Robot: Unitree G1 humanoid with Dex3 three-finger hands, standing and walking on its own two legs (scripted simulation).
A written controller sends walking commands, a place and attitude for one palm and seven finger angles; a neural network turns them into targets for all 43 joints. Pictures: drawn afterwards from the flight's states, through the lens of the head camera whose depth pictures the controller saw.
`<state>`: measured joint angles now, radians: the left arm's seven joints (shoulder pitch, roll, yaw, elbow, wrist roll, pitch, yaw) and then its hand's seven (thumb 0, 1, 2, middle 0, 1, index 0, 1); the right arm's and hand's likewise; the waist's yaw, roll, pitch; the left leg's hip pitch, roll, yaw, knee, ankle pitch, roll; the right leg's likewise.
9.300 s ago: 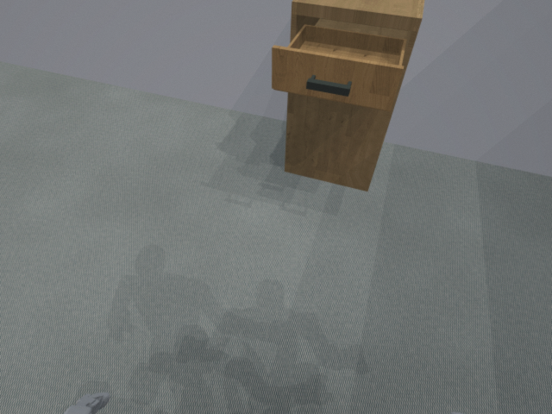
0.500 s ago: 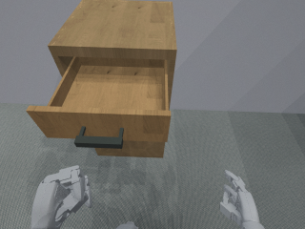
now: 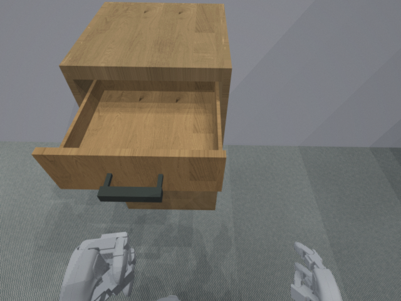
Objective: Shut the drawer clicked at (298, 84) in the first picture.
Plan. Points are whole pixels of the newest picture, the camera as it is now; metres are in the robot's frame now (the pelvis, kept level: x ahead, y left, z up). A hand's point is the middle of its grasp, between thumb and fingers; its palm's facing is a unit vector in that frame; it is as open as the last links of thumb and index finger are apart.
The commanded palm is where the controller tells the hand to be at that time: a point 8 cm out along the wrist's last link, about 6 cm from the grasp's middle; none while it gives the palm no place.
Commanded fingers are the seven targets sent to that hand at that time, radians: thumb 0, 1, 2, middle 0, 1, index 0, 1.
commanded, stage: raise the hand and make a fist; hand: left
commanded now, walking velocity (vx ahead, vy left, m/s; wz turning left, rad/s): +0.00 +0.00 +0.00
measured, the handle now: (133, 186) +0.35 +0.18 +0.01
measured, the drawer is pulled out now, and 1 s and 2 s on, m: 0.26 0.26 0.26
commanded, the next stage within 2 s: bring the fist close to the handle in 0.14 s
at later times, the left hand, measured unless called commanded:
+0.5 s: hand (133, 266) +0.17 +0.12 +0.08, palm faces +0.08 -1.00 -0.04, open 3.3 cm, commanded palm +0.14 +0.17 +0.08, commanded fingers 0.00 0.90 0.90 -1.40 -1.60 -1.40 -1.60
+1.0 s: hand (146, 252) +0.21 +0.12 +0.02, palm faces +0.02 -1.00 -0.04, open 3.3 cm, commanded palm +0.19 +0.17 +0.03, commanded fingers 0.00 0.90 0.90 -1.40 -1.60 -1.40 -1.60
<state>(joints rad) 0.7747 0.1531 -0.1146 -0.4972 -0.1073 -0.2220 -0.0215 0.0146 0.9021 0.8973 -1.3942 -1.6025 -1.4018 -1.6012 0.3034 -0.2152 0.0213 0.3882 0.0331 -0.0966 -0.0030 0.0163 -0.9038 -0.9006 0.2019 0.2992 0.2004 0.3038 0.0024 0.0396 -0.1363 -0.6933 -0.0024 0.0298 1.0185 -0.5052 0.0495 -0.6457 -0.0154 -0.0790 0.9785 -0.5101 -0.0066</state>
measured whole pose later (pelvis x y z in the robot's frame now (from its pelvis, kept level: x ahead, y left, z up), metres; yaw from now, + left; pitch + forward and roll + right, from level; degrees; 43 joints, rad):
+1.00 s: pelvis -0.01 -0.03 -0.03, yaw +0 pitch +17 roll -1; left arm 0.47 0.16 0.03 -0.10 -0.18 -0.43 -0.09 0.01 0.90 0.90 -1.40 -1.60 -1.40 -1.60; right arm 0.23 -0.23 0.00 0.49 0.01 -0.12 -0.02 0.02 -0.91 -0.90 0.20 0.30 0.20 0.30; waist -0.03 0.03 -0.16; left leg -0.90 0.02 0.00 1.15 -0.53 0.01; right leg -0.86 0.00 -0.10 1.13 -0.56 -0.05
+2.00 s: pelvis -0.01 -0.02 -0.04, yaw +0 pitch +20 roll -2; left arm 0.21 0.17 0.00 0.04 -0.14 -0.38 -0.02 0.02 0.90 0.90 -1.40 -1.60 -1.40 -1.60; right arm 0.21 -0.23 0.02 0.48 0.00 -0.04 -0.01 0.01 -0.91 -0.90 0.20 0.30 0.20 0.30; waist -0.03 0.02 -0.16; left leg -1.01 0.01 0.00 1.22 -0.55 0.03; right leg -0.96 -0.01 -0.10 1.19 -0.57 -0.04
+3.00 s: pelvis -0.02 -0.01 -0.03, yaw -2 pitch +21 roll -2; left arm -0.35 0.23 0.18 0.60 -0.15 -0.45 -0.05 -0.05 0.82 0.87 -1.40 -1.60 -1.40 -1.60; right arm 0.27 -0.25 0.01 0.60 0.01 0.02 0.01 0.01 -0.91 -0.90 0.20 0.30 0.20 0.30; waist -0.08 0.01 -0.15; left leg -1.01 0.02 0.04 1.16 -0.52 0.03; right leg -0.98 0.01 -0.07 1.13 -0.52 -0.03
